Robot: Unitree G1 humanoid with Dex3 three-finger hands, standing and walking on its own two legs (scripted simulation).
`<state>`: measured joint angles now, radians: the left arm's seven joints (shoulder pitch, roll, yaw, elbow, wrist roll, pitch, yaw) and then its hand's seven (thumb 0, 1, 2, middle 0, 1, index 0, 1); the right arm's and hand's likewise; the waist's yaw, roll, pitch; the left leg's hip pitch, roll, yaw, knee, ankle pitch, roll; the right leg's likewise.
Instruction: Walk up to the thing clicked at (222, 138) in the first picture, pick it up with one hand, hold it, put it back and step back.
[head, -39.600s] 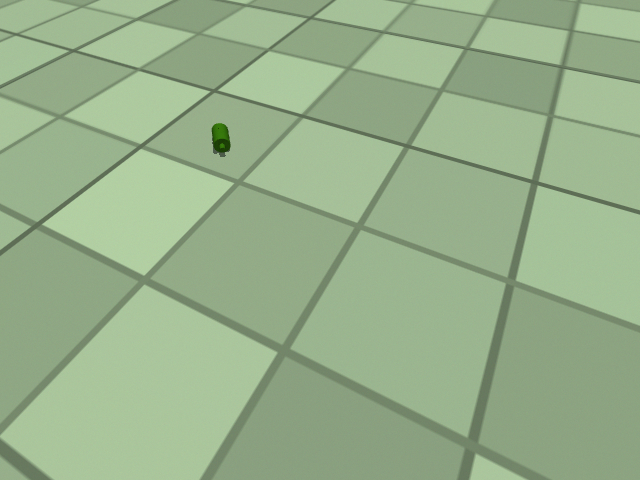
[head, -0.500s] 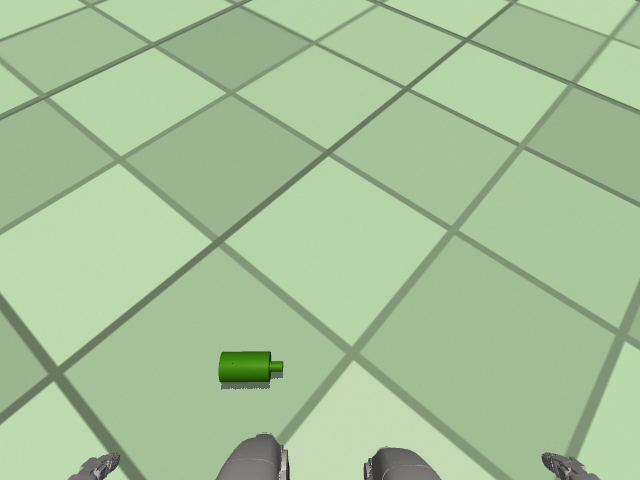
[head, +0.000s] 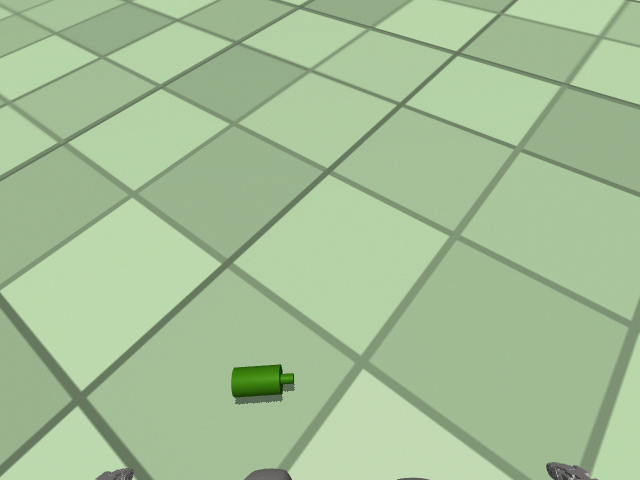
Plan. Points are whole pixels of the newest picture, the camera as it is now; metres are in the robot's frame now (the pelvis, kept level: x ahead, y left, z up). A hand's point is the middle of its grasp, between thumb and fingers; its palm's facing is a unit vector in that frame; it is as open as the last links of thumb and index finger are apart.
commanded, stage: walk up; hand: left
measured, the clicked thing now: (264, 380) +0.45 +0.23 -0.72
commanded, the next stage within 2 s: none
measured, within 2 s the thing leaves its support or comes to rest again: neither
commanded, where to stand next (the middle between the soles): +0.08 +0.01 m, yaw +2 degrees
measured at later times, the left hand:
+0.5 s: hand out of the picture +0.08 +0.27 -0.14, palm faces +0.01 -0.95 -0.32, open 7.3 cm
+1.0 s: hand out of the picture +0.08 +0.27 -0.14, palm faces +0.05 -0.94 -0.33, open 7.3 cm
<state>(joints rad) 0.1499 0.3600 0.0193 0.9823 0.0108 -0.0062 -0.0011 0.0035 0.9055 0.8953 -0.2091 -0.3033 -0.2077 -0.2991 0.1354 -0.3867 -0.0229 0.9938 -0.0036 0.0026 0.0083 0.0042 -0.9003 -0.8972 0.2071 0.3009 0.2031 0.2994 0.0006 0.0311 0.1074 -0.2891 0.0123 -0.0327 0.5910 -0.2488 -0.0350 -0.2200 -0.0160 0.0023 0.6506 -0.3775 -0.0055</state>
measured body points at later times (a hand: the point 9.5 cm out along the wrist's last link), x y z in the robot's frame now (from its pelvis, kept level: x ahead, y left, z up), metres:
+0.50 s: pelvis +0.00 +0.02 +0.02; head +0.01 +0.03 +0.47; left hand +0.08 +0.32 -0.12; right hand +0.08 -0.29 -0.11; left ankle +0.04 +0.15 -0.73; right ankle -0.01 -0.11 -0.73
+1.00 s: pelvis +0.02 +0.02 +0.02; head +0.03 +0.02 +0.47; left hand +0.08 +0.32 -0.11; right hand +0.13 -0.28 -0.11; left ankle +0.04 +0.15 -0.73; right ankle -0.01 -0.12 -0.73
